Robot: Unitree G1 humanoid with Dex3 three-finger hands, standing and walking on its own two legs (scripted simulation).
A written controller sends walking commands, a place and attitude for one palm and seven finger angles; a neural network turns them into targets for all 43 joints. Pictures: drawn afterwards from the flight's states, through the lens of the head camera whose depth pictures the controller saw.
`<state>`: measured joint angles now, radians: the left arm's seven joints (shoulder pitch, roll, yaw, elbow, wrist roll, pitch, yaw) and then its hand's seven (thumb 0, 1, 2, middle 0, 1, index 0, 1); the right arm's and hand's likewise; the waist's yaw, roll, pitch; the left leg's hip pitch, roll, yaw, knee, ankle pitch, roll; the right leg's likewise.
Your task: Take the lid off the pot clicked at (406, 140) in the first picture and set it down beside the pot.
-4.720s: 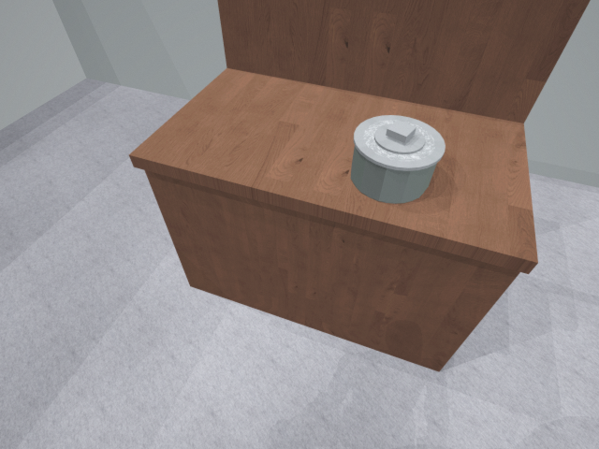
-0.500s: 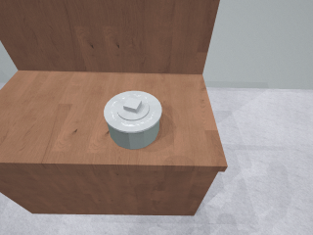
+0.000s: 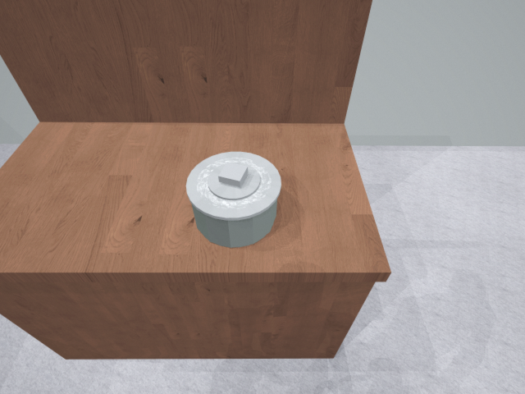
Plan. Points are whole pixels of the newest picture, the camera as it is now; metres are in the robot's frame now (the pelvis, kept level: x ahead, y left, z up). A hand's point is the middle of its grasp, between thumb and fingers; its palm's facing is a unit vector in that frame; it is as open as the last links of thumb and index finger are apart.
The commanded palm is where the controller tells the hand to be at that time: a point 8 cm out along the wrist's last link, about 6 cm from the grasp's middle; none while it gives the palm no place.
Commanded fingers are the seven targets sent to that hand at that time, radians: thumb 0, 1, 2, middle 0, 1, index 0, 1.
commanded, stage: come to a stop and stand still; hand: left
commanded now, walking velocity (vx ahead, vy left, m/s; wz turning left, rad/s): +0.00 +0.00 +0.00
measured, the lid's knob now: (233, 174) +0.53 +0.09 +0.03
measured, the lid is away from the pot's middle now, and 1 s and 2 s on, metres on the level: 0.00 0.00 0.00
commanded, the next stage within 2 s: look again from close up in 0.12 s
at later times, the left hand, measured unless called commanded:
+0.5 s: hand out of the picture -0.03 +0.18 -0.19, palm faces +0.02 -0.98 -0.17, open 7.4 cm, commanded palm none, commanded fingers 0.00 0.90 0.90 -0.20 -0.30 -0.20 -0.30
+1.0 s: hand out of the picture -0.03 +0.20 -0.19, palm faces +0.01 -0.99 -0.17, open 7.4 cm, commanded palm none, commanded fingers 0.00 0.90 0.90 -0.20 -0.30 -0.20 -0.30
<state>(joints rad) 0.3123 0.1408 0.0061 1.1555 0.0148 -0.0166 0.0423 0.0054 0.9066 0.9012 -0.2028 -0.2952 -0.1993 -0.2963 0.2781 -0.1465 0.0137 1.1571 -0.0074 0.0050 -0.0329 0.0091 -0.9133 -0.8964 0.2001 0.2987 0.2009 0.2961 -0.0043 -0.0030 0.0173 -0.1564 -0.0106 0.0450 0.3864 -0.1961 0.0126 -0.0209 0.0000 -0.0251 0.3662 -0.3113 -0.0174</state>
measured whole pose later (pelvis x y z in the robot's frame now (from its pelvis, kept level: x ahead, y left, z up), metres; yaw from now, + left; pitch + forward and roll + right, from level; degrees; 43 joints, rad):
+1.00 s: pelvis -0.01 +0.03 -0.01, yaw +0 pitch -1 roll -1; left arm 0.34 0.17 -0.01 1.05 0.02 -0.01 0.04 0.01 0.91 0.90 -0.20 -0.30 -0.20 -0.30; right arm 0.26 -0.15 0.00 1.07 0.00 -0.02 -0.02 0.01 -0.93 -0.90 0.20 0.30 0.20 0.30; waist 0.01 -0.04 0.03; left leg -0.27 -0.02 0.06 0.52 -0.25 0.06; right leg -0.12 -0.02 -0.01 0.47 -0.34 0.02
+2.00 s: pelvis +0.03 -0.03 -0.01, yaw +0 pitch +0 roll -1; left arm 0.30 0.15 0.02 1.04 0.03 0.02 0.03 0.02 0.92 0.90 -0.20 -0.30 -0.20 -0.30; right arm 0.25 -0.12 -0.04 1.08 -0.03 -0.03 -0.04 0.01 -0.92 -0.90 0.20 0.30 0.20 0.30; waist -0.01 -0.03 0.07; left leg -0.24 0.08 0.05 0.57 -0.33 -0.01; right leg -0.33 0.02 -0.07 0.93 -0.57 -0.04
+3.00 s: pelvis +0.02 -0.07 -0.01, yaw +0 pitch +0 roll +1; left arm 0.30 0.18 -0.01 0.98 0.02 0.01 0.03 0.01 0.91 0.90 -0.20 -0.30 -0.20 -0.30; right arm 0.32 -0.18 0.00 1.00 -0.02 0.01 0.00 0.01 -0.91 -0.90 0.20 0.30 0.20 0.30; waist -0.02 0.01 0.01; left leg -0.26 0.02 0.12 0.52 -0.26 0.02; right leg -0.28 -0.01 -0.04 0.55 -0.27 -0.02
